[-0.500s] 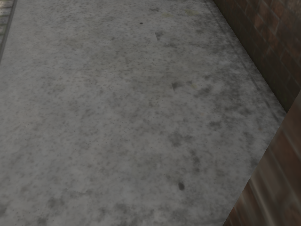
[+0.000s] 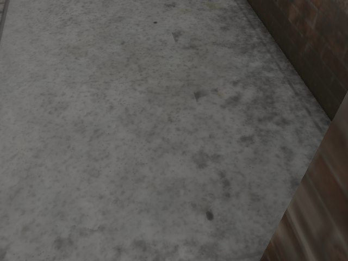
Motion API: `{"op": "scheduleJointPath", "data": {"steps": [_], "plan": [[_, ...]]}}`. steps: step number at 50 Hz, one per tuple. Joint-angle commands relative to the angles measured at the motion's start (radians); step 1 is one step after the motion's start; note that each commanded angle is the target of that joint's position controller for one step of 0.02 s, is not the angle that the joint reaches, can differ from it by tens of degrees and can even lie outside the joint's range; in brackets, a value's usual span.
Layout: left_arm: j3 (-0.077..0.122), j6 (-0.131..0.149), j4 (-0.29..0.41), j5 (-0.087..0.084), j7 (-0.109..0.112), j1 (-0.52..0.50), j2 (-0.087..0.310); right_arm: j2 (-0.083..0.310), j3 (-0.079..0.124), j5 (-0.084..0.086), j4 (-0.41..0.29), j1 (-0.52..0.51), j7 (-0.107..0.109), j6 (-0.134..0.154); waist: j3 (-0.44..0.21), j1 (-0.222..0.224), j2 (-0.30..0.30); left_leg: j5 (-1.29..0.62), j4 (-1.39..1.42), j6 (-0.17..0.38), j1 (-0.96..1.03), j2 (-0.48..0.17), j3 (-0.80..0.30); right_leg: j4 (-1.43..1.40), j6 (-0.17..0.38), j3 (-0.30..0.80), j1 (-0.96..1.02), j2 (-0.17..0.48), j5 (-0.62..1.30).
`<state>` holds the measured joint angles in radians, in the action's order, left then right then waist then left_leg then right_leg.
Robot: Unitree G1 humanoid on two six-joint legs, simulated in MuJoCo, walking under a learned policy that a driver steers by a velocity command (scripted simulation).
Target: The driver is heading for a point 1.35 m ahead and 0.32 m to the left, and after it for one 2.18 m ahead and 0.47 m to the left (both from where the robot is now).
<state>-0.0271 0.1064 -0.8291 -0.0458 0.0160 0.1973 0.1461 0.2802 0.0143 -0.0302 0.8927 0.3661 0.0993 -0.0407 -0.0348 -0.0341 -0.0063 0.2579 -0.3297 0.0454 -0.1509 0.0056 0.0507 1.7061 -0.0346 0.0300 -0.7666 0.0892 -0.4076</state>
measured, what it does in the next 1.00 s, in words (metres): climbs: right foot, then left foot 0.21 m higher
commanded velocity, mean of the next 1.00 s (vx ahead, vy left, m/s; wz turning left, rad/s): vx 0.28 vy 0.25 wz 0.00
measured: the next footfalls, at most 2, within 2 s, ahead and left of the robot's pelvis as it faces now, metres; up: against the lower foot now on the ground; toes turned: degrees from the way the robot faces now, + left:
right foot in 0.16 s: +0.05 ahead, -0.20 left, +0.00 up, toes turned -3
left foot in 0.58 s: +0.21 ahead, +0.17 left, +0.21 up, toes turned -2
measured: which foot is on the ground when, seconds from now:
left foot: down 0.00-0.16, up 0.18-0.56, down 0.58-1.00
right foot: up 0.00-0.14, down 0.16-0.60, up 0.62-1.00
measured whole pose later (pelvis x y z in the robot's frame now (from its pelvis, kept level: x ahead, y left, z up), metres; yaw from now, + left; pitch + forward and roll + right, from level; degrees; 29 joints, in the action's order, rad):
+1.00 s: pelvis +0.24 +0.06 +0.20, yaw +1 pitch -1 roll -1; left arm 0.04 0.04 -0.66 -0.03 -0.02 0.10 0.17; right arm 0.08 -0.02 -0.01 0.94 0.57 0.01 0.05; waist -0.08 -0.14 0.01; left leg 0.32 -0.40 0.05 -0.06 0.01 -0.04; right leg 1.23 0.07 -0.08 -0.82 0.07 -0.09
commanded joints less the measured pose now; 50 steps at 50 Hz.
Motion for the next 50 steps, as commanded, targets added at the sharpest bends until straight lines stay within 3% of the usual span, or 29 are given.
{"op": "scheduleJointPath", "data": {"steps": [1, 3, 5, 6, 7, 8, 9, 10, 11, 13, 15, 18, 19, 21, 23, 24, 25, 26, 28, 29, 30, 31, 32, 34, 36, 38, 44, 46, 50], "plan": [[-0.052, 0.002, 0.154, 0.014, -0.014, -0.047, 0.017, 0.087, 0.023, 0.057, -0.024, 0.067, -0.038, -0.032, 0.098, 0.013, -0.052, -0.101, 0.081, 0.165, 0.282, -0.237, -0.181, -0.161, -0.005, -0.006, -0.415, 0.124, -0.233], [-0.083, -0.027, 0.157, 0.034, -0.017, -0.007, -0.039, 0.113, 0.023, 0.047, -0.068, -0.047, -0.051, -0.018, 0.068, 0.055, -0.06, 0.064, 0.221, 0.18, -0.151, -0.243, -0.149, -0.43, -0.001, -0.064, 0.118, 0.144, 0.005], [-0.032, -0.036, 0.105, 0.039, 0.001, 0.167, 0.066, 0.189, 0.035, 0.058, -0.08, -0.146, -0.068, -0.028, 0.05, 0.156, -0.028, 0.039, 0.151, 0.168, -0.135, -0.179, -0.086, -0.719, 0.007, -0.125, 0.321, 0.074, -0.009], [0.034, -0.011, 0.064, 0.055, -0.024, 0.233, 0.203, 0.158, 0.014, 0.05, -0.105, -0.145, -0.081, -0.031, -0.04, 0.177, 0.167, -0.553, -0.027, 0.152, 0.099, -0.084, -0.022, -0.926, 0.038, -0.268, 0.389, -0.068, 0.294], [0.059, -0.002, 0.005, 0.078, -0.033, 0.348, 0.211, 0.209, 0.012, 0.041, -0.132, -0.238, -0.079, -0.025, -0.064, 0.279, 0.085, -1.018, -0.24, 0.126, 0.166, -0.067, -0.02, -1.328, 0.049, -0.225, 0.553, -0.09, 0.611], [0.064, -0.019, -0.051, 0.094, -0.03, 0.388, 0.196, 0.202, 0.0, 0.05, -0.162, -0.239, -0.074, -0.015, -0.092, 0.259, 0.073, -0.894, -0.447, 0.072, 0.185, -0.086, -0.054, -1.582, 0.014, -0.178, 0.683, -0.06, 0.875], [0.032, -0.03, -0.069, 0.071, -0.036, 0.253, 0.165, 0.066, -0.045, 0.009, -0.167, -0.14, -0.084, -0.003, -0.012, 0.095, 0.172, -0.052, -0.715, 0.035, -0.012, -0.027, -0.07, -1.553, -0.031, -0.059, 0.726, 0.051, 1.153], [0.047, -0.033, -0.02, 0.109, -0.036, 0.223, 0.25, -0.007, -0.042, -0.039, -0.161, -0.021, -0.092, 0.034, -0.139, 0.041, 0.243, 0.145, -1.176, -0.068, -0.273, 0.118, -0.338, -1.184, 0.074, 0.235, 0.926, 0.284, 2.071], [0.052, -0.037, -0.01, 0.108, -0.039, 0.258, 0.255, 0.002, -0.022, -0.002, -0.085, 0.129, -0.111, 0.066, -0.27, 0.02, 0.132, 0.176, -1.572, -0.126, -0.417, 0.174, -0.457, -1.208, 0.187, 0.296, 0.96, 0.382, 2.052], [0.086, -0.071, 0.02, 0.087, -0.019, 0.158, 0.3, 0.055, -0.016, 0.042, -0.188, -0.054, -0.132, 0.096, -0.096, 0.004, 0.025, 0.095, -1.626, -0.151, -0.646, 0.132, -0.383, -1.296, 0.2, 0.197, 0.925, 0.309, 1.325], [0.073, -0.069, 0.039, 0.101, 0.007, 0.094, 0.228, 0.086, -0.013, 0.034, -0.229, -0.126, -0.133, 0.071, 0.013, 0.008, 0.106, 0.129, -1.718, -0.183, -0.729, 0.12, -0.373, -1.376, 0.2, 0.132, 0.91, 0.304, 1.113], [0.072, -0.059, -0.013, 0.077, 0.042, 0.261, 0.178, 0.018, -0.026, 0.016, -0.278, -0.128, -0.117, 0.033, 0.072, 0.061, 0.17, 0.194, -2.027, -0.145, -0.974, 0.124, -0.364, -1.427, 0.181, 0.083, 1.024, 0.327, 0.977], [0.103, -0.074, 0.009, 0.092, 0.044, 0.245, 0.249, -0.006, -0.032, 0.031, -0.284, -0.123, -0.127, 0.034, 0.133, 0.049, 0.185, 0.208, -2.016, -0.145, -1.04, 0.095, -0.436, -1.458, 0.152, 0.047, 1.009, 0.328, 0.927], [0.066, -0.116, 0.027, 0.059, 0.039, 0.225, 0.149, -0.06, -0.055, 0.049, -0.284, -0.072, -0.127, 0.0, 0.108, 0.013, 0.212, 0.216, -1.896, -0.117, -1.023, 0.023, -0.289, -1.448, 0.098, -0.131, 0.892, 0.21, 0.541], [0.082, -0.133, 0.073, 0.069, 0.034, 0.117, 0.191, -0.069, -0.065, 0.024, -0.347, -0.17, -0.123, -0.017, 0.2, 0.003, 0.249, 0.217, -1.716, -0.156, -0.882, -0.01, -0.194, -1.606, 0.133, -0.182, 0.581, 0.189, 0.386], [0.108, -0.143, 0.069, 0.035, 0.02, 0.079, 0.274, -0.13, -0.1, 0.017, -0.403, -0.244, -0.122, -0.015, 0.233, -0.033, 0.315, 0.436, -1.319, -0.132, -0.75, -0.078, -0.051, -1.79, 0.176, -0.208, 0.468, 0.214, 0.298], [0.128, -0.154, 0.05, 0.019, 0.007, 0.102, 0.286, -0.154, -0.11, 0.001, -0.414, -0.3, -0.114, -0.009, 0.259, -0.003, 0.268, 0.545, -1.141, -0.087, -0.603, -0.079, 0.015, -1.861, 0.191, -0.227, 0.405, 0.223, 0.392], [0.133, -0.146, 0.029, 0.014, -0.006, 0.149, 0.29, -0.16, -0.096, -0.022, -0.334, -0.155, -0.121, -0.006, 0.18, -0.029, 0.268, 0.556, -1.279, -0.038, -0.473, -0.026, 0.097, -1.787, 0.216, -0.227, 0.454, 0.271, 1.005], [0.162, -0.137, 0.025, -0.018, -0.007, 0.113, 0.405, -0.036, -0.042, -0.001, -0.232, 0.151, -0.131, -0.001, -0.009, -0.14, 0.396, 0.57, -1.204, 0.057, -0.461, 0.051, 0.023, -1.485, 0.243, -0.224, 0.746, 0.313, 2.042], [0.152, -0.14, 0.003, -0.05, -0.011, 0.093, 0.414, 0.06, -0.007, 0.015, -0.189, 0.32, -0.14, 0.01, -0.119, -0.233, 0.305, 0.412, -0.953, 0.118, -0.34, 0.074, -0.092, -1.275, 0.239, -0.165, 0.839, 0.318, 2.074], [0.142, -0.147, 0.04, -0.063, -0.001, 0.065, 0.396, 0.197, 0.026, -0.016, -0.175, 0.368, -0.148, 0.018, -0.167, -0.253, -0.068, 0.642, -0.52, 0.171, -0.317, 0.06, -0.407, -1.04, 0.231, -0.162, 0.787, 0.187, 1.662], [0.103, -0.147, 0.069, -0.063, -0.028, 0.093, 0.239, 0.27, 0.038, 0.0, -0.135, 0.281, -0.129, 0.024, -0.208, -0.113, -0.514, 0.96, -0.035, 0.298, -0.257, -0.083, -0.907, -0.644, 0.187, -0.092, 0.571, -0.04, 0.26], [0.085, -0.118, 0.082, -0.063, -0.063, -0.002, 0.168, 0.282, 0.037, 0.019, -0.129, 0.184, -0.092, 0.044, -0.106, -0.084, -0.482, 1.079, 0.11, 0.347, -0.384, -0.18, -1.077, -0.106, 0.168, 0.06, 0.397, -0.21, -0.011], [0.039, -0.042, 0.152, -0.026, -0.099, -0.114, 0.046, 0.155, 0.008, 0.027, -0.076, 0.144, -0.08, 0.083, 0.066, -0.055, -0.2, 0.764, -0.11, 0.231, -0.494, -0.205, -0.794, 0.184, 0.201, 0.161, 0.147, -0.193, -0.042], [0.043, -0.014, 0.183, 0.003, -0.101, -0.099, 0.046, -0.029, -0.027, 0.016, 0.0, 0.144, -0.099, 0.085, 0.132, -0.02, -0.144, 0.613, -0.245, 0.16, -0.449, -0.143, -0.595, 0.213, 0.203, 0.117, 0.018, -0.136, -0.001], [0.061, -0.014, 0.182, 0.01, -0.112, -0.059, 0.087, -0.1, -0.04, 0.022, 0.038, 0.202, -0.09, 0.093, 0.105, -0.024, -0.109, 0.502, -0.202, 0.151, -0.259, -0.125, -0.548, 0.251, 0.185, 0.066, -0.084, -0.122, 0.026], [0.066, -0.057, 0.243, 0.013, -0.047, -0.155, 0.096, -0.025, 0.001, 0.046, 0.018, 0.188, -0.068, 0.085, 0.19, -0.04, -0.032, 0.41, 0.108, 0.194, -0.187, -0.165, -0.425, -0.182, 0.115, -0.063, -0.171, -0.039, 0.174], [0.088, -0.051, 0.23, 0.0, -0.025, -0.171, 0.121, -0.042, 0.0, 0.02, 0.007, 0.216, -0.062, 0.087, 0.179, -0.069, -0.103, 0.312, 0.172, 0.197, -0.127, -0.183, -0.396, -0.294, 0.093, -0.081, -0.17, -0.021, 0.298], [0.092, -0.065, 0.233, 0.006, -0.034, -0.205, 0.05, -0.074, -0.004, 0.012, 0.028, 0.25, -0.113, 0.1, 0.182, -0.087, -0.095, 0.034, 0.226, 0.179, -0.147, -0.15, -0.208, -0.638, 0.111, -0.139, 0.087, -0.021, 0.384]]}}
Over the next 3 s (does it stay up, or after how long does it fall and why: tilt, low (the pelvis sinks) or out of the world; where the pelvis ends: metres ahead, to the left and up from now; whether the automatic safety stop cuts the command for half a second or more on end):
stays up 0.92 0.07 0.19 its command is cut before an obstacle from the start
